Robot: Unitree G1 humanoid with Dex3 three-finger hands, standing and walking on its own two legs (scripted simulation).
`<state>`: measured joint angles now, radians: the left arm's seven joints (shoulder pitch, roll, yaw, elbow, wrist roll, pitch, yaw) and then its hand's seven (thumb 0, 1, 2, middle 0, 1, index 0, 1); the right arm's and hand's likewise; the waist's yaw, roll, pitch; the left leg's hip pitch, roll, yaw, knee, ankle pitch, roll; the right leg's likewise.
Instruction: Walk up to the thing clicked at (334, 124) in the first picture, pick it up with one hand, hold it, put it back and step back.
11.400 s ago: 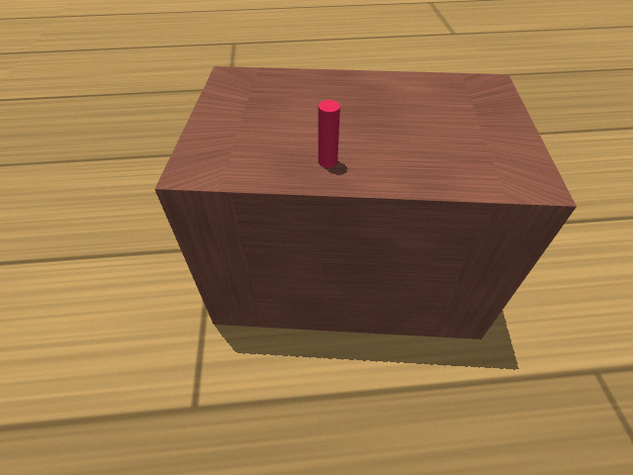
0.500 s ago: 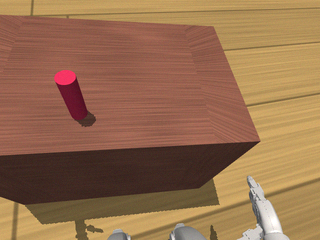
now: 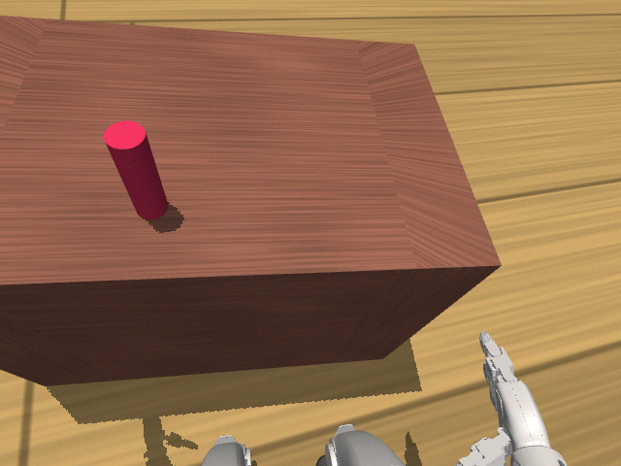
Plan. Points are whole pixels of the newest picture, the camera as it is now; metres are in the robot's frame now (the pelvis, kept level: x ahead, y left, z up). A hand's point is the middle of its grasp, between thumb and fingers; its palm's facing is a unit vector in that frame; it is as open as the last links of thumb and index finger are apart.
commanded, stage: approach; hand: left
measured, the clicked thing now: (140, 175) +0.51 +0.19 +0.02
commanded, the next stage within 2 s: close in in 0.24 s
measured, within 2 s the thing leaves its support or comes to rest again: neither
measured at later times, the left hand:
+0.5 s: hand (93, 203) +0.49 +0.26 -0.01, palm faces +0.09 -0.99 +0.06, open 17.0 cm
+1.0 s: hand (139, 194) +0.50 +0.20 -0.01, palm faces +0.10 -0.99 +0.04, open 17.5 cm
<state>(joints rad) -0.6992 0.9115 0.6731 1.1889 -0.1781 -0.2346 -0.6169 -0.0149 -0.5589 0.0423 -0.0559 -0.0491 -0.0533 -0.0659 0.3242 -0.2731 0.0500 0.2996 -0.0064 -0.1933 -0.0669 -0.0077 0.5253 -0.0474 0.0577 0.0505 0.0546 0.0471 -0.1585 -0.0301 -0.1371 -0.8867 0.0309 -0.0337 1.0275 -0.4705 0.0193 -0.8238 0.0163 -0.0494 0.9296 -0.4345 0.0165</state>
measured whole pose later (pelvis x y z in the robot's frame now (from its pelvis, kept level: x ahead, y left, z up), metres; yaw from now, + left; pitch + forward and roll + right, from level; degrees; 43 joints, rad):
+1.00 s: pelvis -0.02 +0.00 -0.04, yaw -2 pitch +25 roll -4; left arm -0.83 0.56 0.46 1.14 -0.07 -0.42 -0.16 -0.01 -0.54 0.01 -0.04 -0.01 -0.06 -0.01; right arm 0.40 -0.26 -0.03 -0.04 -0.06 -0.05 0.04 -0.01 0.52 -0.05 0.06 0.05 0.06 0.05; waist -0.26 -0.02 -0.14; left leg -1.15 0.05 -0.03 1.23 -0.52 0.01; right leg -1.10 0.03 -0.04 1.15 -0.49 0.01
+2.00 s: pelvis -0.01 -0.01 -0.04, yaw -2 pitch +25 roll -4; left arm -0.83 0.50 0.42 1.16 -0.05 -0.46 -0.10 -0.02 -0.05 0.65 -1.04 -0.90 -1.09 -0.89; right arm 0.38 -0.26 -0.03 -0.05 -0.06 -0.01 0.05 -0.01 0.49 -0.05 0.06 0.05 0.06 0.05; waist -0.25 -0.02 -0.15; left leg -1.11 0.04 -0.03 1.20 -0.52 0.01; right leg -1.06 0.03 -0.04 1.12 -0.49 0.01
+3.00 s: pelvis +0.01 +0.00 -0.01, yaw -2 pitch +22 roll -3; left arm -0.86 0.50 0.39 1.09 -0.07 -0.31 -0.11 -0.05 0.01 1.15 -0.94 -1.11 -0.97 -1.12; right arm 0.35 -0.23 -0.02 0.10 -0.03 0.01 0.03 -0.01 0.53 -0.05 0.06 0.05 0.05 0.05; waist -0.19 0.01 -0.14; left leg -0.96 0.04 0.00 1.07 -0.50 0.02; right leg -0.92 0.03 -0.01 0.99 -0.46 0.02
